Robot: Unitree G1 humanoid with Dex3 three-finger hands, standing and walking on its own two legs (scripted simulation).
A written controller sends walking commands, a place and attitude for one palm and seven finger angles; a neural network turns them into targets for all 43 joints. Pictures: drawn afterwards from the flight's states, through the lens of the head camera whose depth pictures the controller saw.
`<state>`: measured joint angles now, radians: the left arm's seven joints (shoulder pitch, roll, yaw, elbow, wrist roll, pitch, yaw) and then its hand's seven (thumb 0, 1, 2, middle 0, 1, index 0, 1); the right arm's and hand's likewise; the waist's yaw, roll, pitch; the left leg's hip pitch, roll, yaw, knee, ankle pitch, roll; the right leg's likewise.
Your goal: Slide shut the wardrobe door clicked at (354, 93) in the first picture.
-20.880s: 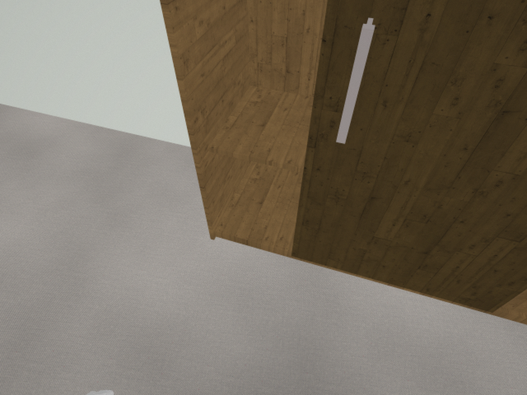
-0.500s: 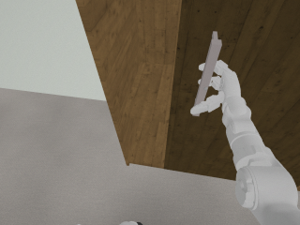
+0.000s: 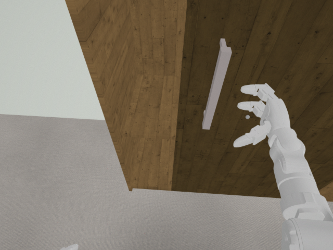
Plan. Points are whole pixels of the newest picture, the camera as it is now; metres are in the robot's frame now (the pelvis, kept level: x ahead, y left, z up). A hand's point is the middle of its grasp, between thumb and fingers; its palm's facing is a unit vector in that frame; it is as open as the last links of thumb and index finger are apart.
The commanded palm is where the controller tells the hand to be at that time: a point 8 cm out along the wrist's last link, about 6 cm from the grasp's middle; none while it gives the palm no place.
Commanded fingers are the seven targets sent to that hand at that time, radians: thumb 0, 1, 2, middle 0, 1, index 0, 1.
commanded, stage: slip the hand off the handle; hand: right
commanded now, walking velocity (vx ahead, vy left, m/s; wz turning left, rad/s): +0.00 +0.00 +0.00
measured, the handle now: (213, 89) +0.51 -0.06 +0.11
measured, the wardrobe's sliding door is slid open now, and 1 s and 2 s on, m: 0.24 0.24 0.24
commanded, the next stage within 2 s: draw the hand back to the body in 0.38 s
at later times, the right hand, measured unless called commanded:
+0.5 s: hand (257, 144) +0.34 -0.15 +0.11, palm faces -0.12 +0.99 -0.13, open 14.7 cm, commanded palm +0.33 -0.20 +0.12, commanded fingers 0.00 0.55 -0.20 0.25 1.15 0.25 1.15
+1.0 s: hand (291, 165) +0.28 -0.19 +0.14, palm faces +0.01 +1.00 -0.06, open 14.6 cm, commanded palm +0.25 -0.24 +0.15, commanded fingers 0.00 0.33 -0.31 0.24 1.02 0.24 1.02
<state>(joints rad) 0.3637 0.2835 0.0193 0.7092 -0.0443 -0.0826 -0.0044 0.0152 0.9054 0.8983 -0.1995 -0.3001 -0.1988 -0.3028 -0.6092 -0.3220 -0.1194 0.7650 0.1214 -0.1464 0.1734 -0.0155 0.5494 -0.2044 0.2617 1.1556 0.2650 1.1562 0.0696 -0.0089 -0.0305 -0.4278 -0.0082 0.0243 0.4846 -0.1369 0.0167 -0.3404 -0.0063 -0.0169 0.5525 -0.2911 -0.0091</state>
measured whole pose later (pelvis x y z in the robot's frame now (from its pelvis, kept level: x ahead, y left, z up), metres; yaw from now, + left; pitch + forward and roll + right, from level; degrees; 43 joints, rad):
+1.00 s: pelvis +0.02 +0.00 +0.00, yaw -2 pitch -3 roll +1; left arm 0.20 0.25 -0.05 0.66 -0.04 -0.17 0.08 0.02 0.90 0.90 -0.20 -0.30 -0.20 -0.30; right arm 0.06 -0.28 -0.17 -0.09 0.27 0.11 0.22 -0.02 0.53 -0.21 0.25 1.14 0.25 1.14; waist -0.03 -0.05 -0.03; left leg -0.25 0.00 0.05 0.48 -0.19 0.01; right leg -0.16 0.00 0.02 0.53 -0.32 -0.01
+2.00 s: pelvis +0.01 -0.01 +0.01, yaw -1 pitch -9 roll +1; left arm 0.19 0.23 -0.01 0.70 0.03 -0.15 0.08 0.02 0.90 0.90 -0.20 -0.30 -0.20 -0.30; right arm 0.43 -0.35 -0.32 -0.36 0.07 -0.08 -0.10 0.01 -0.87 -0.89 0.21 0.32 0.21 0.32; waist -0.08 -0.04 0.04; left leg -0.07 -0.01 0.04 0.31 -0.09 0.01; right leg 0.00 0.00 0.00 0.39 -0.25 -0.02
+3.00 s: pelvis -0.05 -0.05 -0.02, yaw +2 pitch -1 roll +0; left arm 0.23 0.20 -0.01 0.59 0.03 -0.10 0.08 0.02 0.90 0.90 -0.20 -0.30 -0.20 -0.30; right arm 0.47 -0.39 -0.45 -0.46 -0.02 -0.26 -0.14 0.01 -0.89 -0.90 0.21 0.30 0.21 0.31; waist -0.01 0.03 0.01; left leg -0.42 0.01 -0.08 0.72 -0.25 -0.02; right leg -0.37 0.05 -0.08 0.71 -0.32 -0.09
